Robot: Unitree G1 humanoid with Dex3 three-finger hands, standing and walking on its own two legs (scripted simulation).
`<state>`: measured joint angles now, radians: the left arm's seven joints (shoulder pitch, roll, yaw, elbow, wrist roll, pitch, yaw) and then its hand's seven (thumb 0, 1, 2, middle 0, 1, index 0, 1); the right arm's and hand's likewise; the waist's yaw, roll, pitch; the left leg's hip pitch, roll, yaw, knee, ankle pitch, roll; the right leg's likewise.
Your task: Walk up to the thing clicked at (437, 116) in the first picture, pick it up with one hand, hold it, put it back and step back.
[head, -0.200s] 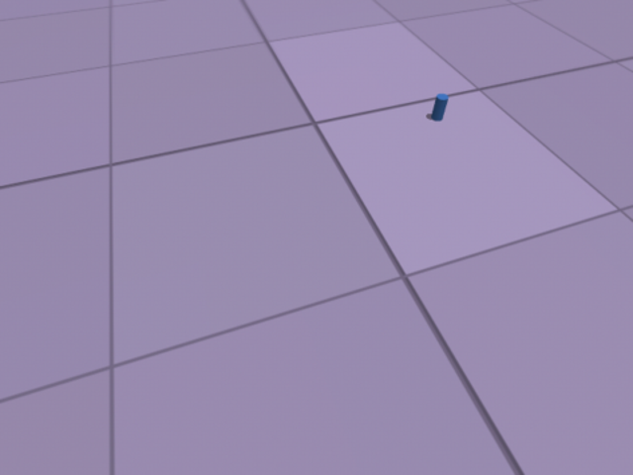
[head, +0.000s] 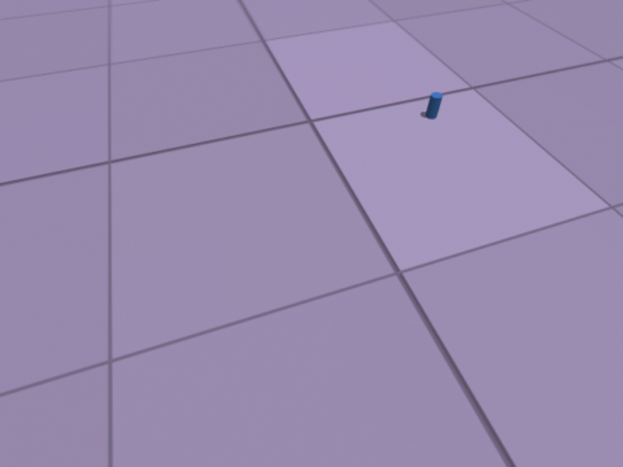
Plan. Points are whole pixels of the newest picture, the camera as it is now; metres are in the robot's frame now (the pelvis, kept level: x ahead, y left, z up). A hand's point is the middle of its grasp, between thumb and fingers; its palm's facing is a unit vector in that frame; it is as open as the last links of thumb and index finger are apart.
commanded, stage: stand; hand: left
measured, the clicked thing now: (433, 105) +1.95 -0.64 -0.72
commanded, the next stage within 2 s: walk up in 0.92 s
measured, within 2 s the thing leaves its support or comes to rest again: neither
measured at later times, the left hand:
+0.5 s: hand out of the picture +0.08 +0.25 -0.16, palm faces -0.02 -0.94 -0.33, open 7.4 cm
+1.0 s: hand out of the picture +0.07 +0.26 -0.15, palm faces -0.09 -0.94 -0.32, open 7.4 cm
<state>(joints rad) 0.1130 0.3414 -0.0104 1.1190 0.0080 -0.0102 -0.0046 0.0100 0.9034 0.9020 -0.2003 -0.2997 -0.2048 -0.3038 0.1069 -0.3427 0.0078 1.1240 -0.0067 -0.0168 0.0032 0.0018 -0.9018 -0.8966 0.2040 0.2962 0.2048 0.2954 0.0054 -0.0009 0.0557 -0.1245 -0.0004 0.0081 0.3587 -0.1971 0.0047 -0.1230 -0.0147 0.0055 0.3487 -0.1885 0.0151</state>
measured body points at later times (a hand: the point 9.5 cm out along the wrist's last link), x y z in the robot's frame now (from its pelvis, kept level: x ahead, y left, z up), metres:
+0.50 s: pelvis +0.01 +0.00 +0.00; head +0.02 +0.00 +0.45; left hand +0.08 +0.30 -0.13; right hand +0.09 -0.30 -0.13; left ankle +0.00 +0.11 -0.75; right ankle +0.00 -0.13 -0.75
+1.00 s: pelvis +0.01 +0.00 +0.00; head +0.01 +0.00 +0.45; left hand +0.08 +0.30 -0.13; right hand +0.09 -0.31 -0.13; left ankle +0.00 +0.11 -0.74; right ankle +0.00 -0.13 -0.74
